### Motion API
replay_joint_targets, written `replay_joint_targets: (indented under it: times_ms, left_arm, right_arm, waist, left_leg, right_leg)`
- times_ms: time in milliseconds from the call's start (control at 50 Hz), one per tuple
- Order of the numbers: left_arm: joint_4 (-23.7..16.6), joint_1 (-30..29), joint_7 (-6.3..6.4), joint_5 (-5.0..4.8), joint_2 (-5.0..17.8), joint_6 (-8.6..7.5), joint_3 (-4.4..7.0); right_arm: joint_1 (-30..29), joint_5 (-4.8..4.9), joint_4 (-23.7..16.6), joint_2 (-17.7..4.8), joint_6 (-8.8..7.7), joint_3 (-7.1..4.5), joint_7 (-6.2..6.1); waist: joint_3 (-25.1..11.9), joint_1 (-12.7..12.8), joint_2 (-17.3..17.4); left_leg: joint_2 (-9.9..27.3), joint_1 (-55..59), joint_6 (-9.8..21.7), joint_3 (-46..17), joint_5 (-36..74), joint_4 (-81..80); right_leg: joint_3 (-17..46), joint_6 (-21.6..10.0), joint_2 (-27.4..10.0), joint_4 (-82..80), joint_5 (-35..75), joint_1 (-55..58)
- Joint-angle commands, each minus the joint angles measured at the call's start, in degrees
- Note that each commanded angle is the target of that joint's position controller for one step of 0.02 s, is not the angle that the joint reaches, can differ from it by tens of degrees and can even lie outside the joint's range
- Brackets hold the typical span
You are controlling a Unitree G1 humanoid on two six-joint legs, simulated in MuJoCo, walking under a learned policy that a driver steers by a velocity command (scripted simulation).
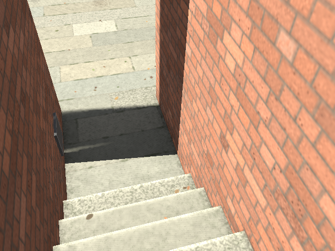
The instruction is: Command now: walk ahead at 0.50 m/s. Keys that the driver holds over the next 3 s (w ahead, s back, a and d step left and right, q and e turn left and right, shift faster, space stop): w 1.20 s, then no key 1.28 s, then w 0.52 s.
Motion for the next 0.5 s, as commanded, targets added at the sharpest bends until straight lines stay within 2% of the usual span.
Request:
replay_joint_targets:
  times_ms: [20, 40, 60, 80, 100, 120, 140, 160, 180, 200, 220, 240, 260, 280, 300, 320, 340, 360, 380, 400, 420, 440, 460, 480, 500]
  left_arm:
    - [-3.7, 0.7, 1.70, -2.26, 8.1, -2.08, 1.43]
    - [-1.7, 3.0, 2.42, -3.59, 5.1, -2.83, 1.36]
    - [-2.2, 2.0, 2.79, -4.10, 3.8, -2.95, 1.03]
    - [-2.6, 1.6, 2.88, -3.93, 2.5, -2.72, 0.79]
    - [-3.5, 2.0, 3.09, -3.25, 2.2, -2.14, 0.37]
    - [-4.2, 2.0, 3.04, -2.99, 2.9, -1.88, 0.65]
    - [-5.4, 0.8, 3.06, -3.07, 3.2, -1.52, 1.00]
    - [-5.8, 1.6, 2.97, -2.56, 3.8, -1.34, 1.16]
    - [-6.0, 2.4, 3.01, -2.04, 4.5, -1.28, 1.35]
    - [-6.3, 3.0, 2.84, -1.29, 5.3, -1.51, 1.58]
    - [-6.0, 3.7, 3.12, -0.50, 5.9, -1.65, 1.69]
    - [-4.6, 6.1, 4.24, 0.34, 5.7, -0.73, 1.89]
    - [-3.7, 7.6, 5.37, 1.40, 6.1, 0.30, 1.81]
    - [-3.8, 4.4, 5.66, 1.00, 6.8, 0.92, 1.53]
    - [-3.4, 6.9, 6.62, 0.38, 4.7, 1.19, 1.45]
    - [-1.6, 9.1, 5.78, -0.05, 3.0, 1.20, 1.48]
    - [-2.2, 15.6, 4.95, -1.92, -0.6, 0.54, 1.04]
    - [-0.5, 27.7, -2.73, -0.09, 6.1, -2.34, 0.96]
    - [-6.6, 5.0, 3.70, -0.84, 4.0, -0.23, 1.43]
    - [-6.9, -3.2, 4.43, 1.01, 3.2, 1.74, 0.36]
    - [-7.2, -3.7, 4.53, 1.16, 0.7, 3.02, -0.24]
    - [-9.1, -2.2, 0.37, -0.66, 3.0, -1.31, -0.14]
    - [-4.0, -0.8, 2.34, 2.60, 0.6, 2.06, -0.39]
    - [-2.9, -0.7, 3.22, 2.23, -1.6, 3.38, -1.12]
    - [-5.3, -5.4, 2.90, 1.10, -1.2, 3.62, -1.68]
  right_arm:
    - [7.2, 1.00, 0.6, -4.0, 2.41, -1.64, -1.87]
    - [3.9, 1.77, -1.1, -5.0, 2.12, -2.34, -1.69]
    - [-1.0, 2.45, -3.7, -6.1, 1.58, -2.64, -1.31]
    - [-4.9, 1.72, -4.0, -6.6, 1.10, -2.66, -1.27]
    - [-8.0, 1.33, -4.7, -6.8, 1.13, -2.55, -1.05]
    - [-9.2, 1.03, -4.9, -6.9, 1.37, -2.57, -0.76]
    - [-12.1, 0.99, -6.0, -5.4, 1.14, -1.95, -0.34]
    - [-14.7, 1.28, -7.1, -5.5, 1.05, -1.79, -0.25]
    - [-18.0, 2.01, -8.6, -5.5, 0.66, -1.46, -0.37]
    - [-17.1, 2.16, -9.0, -6.1, 0.49, -1.60, -0.41]
    - [-16.1, 3.43, -8.7, -7.2, 0.38, -1.79, -1.02]
    - [-16.2, 4.51, -8.4, -7.7, 0.24, -1.97, -1.16]
    - [-12.9, 4.50, -7.1, -8.8, -0.20, -2.58, -1.37]
    - [0.2, 3.84, -3.5, -10.5, -0.64, -3.99, -1.76]
    - [7.3, 3.46, 0.4, -11.4, -1.30, -4.32, -1.74]
    - [14.6, 3.16, 3.6, -15.3, -1.83, -5.37, -1.31]
    - [18.2, 1.93, 4.6, -16.4, -2.44, -4.77, -0.13]
    - [22.9, -5.34, 2.0, -22.2, -2.09, -4.83, 6.49]
    - [20.0, 5.90, 4.8, -15.8, -1.33, -5.16, 2.12]
    - [13.0, 7.09, 3.0, -9.9, -0.26, -2.43, 0.10]
    - [10.9, 6.17, 3.1, -9.5, -0.51, -2.20, -1.35]
    - [8.7, -6.36, 3.3, -12.8, -2.66, -1.64, 5.44]
    - [5.1, 5.78, 3.9, -4.1, -2.70, -0.77, 0.05]
    - [7.5, 6.70, 4.2, -4.6, -2.95, 0.19, -1.47]
    - [3.1, 7.16, 2.5, -4.1, -3.33, 1.05, -2.80]
  waist:
    - [0.8, -3.6, -3.3]
    - [2.4, -2.5, -5.3]
    - [3.6, -1.8, -4.9]
    - [4.2, -0.8, -5.5]
    - [3.0, 1.1, -4.3]
    - [3.4, 1.6, -5.0]
    - [3.5, 2.2, -5.5]
    - [4.9, 3.6, -5.3]
    - [7.1, 5.0, -4.9]
    - [6.3, 5.5, -5.0]
    - [7.2, 6.0, -5.6]
    - [11.4, 7.4, -5.4]
    - [12.1, 7.7, -4.4]
    - [6.8, 2.2, -4.3]
    - [6.7, 0.8, -1.5]
    - [0.4, -0.6, 8.5]
    - [-6.4, 2.7, 17.2]
    - [-14.0, -0.3, 32.5]
    - [-9.4, -2.7, 14.0]
    - [-1.2, -1.3, 0.7]
    - [2.3, 0.0, 6.0]
    - [13.6, 5.7, 12.8]
    - [3.1, 6.7, -0.2]
    - [4.9, 6.6, 1.7]
    - [8.8, 9.5, -0.4]
  left_leg:
    - [0.4, 15.9, -2.7, 6.4, 17.9, -10.5]
    - [3.1, 5.9, -2.0, 2.2, 29.6, -19.3]
    - [3.7, 6.9, -1.3, 3.1, 37.0, -30.8]
    - [3.9, 8.7, -1.3, 3.6, 43.7, -34.8]
    - [2.8, 11.1, -1.4, 5.0, 44.3, -36.9]
    - [2.5, 13.0, -1.2, 4.6, 44.8, -38.0]
    - [2.4, 14.7, -1.2, 5.0, 44.8, -41.8]
    - [2.2, 15.3, -0.9, 5.3, 43.7, -44.5]
    - [2.5, 17.0, -1.2, 6.0, 41.0, -49.2]
    - [1.3, 23.4, -1.0, 8.3, 42.0, -47.3]
    - [0.9, 25.9, -1.9, 9.1, 37.6, -49.7]
    - [4.5, 21.1, -0.9, 4.7, 31.4, -61.1]
    - [5.5, 21.1, 0.2, 4.5, 25.1, -66.1]
    - [3.0, 34.1, 0.7, 10.5, 24.0, -57.4]
    - [8.2, 39.0, 2.9, 2.6, 23.9, -73.8]
    - [9.4, 51.9, 2.2, 4.6, 41.8, -66.4]
    - [15.7, 71.6, 3.8, 0.2, 64.9, -40.2]
    - [17.3, 76.1, 12.7, -6.4, 63.0, -43.1]
    - [22.8, 68.6, 13.5, -17.2, 25.3, -51.8]
    - [18.3, 56.0, 8.8, -15.4, -3.0, -59.5]
    - [21.0, 47.2, 9.1, -20.6, -7.3, -61.9]
    - [13.3, 26.1, 5.5, -14.1, -0.1, -61.9]
    - [14.7, 31.9, 7.1, -12.9, -4.6, -57.3]
    - [12.3, 27.0, 6.4, -10.7, 5.1, -55.8]
    - [8.8, 13.9, 6.9, -4.6, 10.8, -57.7]
  right_leg:
    - [16.2, -10.0, -15.7, -10.1, 23.7, -17.9]
    - [14.8, -8.0, -13.0, -4.9, 19.8, -8.8]
    - [12.7, -7.0, -11.5, -4.4, 13.6, -9.6]
    - [14.3, -6.7, -11.9, -1.1, 6.5, -10.4]
    - [14.6, -6.5, -10.9, 0.2, 2.3, -10.0]
    - [15.7, -6.6, -11.4, 2.3, 0.4, -10.9]
    - [15.2, -6.0, -11.5, 3.7, -2.6, -12.0]
    - [15.6, -5.9, -12.0, 5.2, -2.4, -11.4]
    - [15.2, -5.8, -12.3, 6.4, -0.7, -11.9]
    - [14.2, -5.5, -12.0, 9.2, 2.4, -14.4]
    - [13.4, -5.4, -11.6, 11.2, 3.6, -13.8]
    - [15.0, -6.0, -11.3, 15.0, 7.3, -6.4]
    - [16.6, -7.2, -11.6, 20.0, 15.4, -1.1]
    - [15.9, -8.4, -12.5, 29.1, 25.8, -5.7]
    - [16.8, -7.8, -9.6, 40.8, 21.0, -5.1]
    - [10.1, -6.6, -3.0, 61.6, 0.2, -12.2]
    - [7.4, -4.5, 1.1, 83.7, -36.3, -35.4]
    - [9.5, -1.2, -0.7, 97.7, -24.2, -52.8]
    - [5.2, -1.5, -0.2, 87.6, -22.2, -55.9]
    - [8.6, -2.3, -4.4, 79.0, -9.7, -57.1]
    - [9.1, -1.2, -5.8, 75.8, -5.5, -54.5]
    - [8.2, -1.6, -11.2, 86.4, 9.3, -56.5]
    - [12.2, 0.3, -8.9, 62.3, 10.0, -47.1]
    - [9.0, 1.9, -8.0, 61.3, 9.2, -46.2]
    - [5.9, 4.4, -9.2, 41.3, 17.1, -35.2]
